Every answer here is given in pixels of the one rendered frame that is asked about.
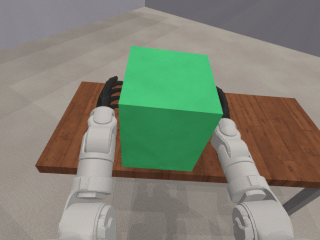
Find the carton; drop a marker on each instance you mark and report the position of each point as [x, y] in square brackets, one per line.
[168, 108]

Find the table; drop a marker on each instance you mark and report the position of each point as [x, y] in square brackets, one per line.
[282, 140]

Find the robot right upper arm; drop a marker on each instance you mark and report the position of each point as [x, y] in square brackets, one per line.
[261, 220]

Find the left robot forearm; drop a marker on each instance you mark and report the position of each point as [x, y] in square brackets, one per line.
[94, 173]

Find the robot left hand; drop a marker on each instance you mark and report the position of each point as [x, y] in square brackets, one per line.
[105, 98]

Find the right robot forearm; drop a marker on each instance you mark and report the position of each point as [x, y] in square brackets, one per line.
[244, 181]

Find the robot right hand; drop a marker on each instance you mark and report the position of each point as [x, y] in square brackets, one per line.
[224, 103]

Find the robot left upper arm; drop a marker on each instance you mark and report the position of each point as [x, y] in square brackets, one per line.
[88, 221]

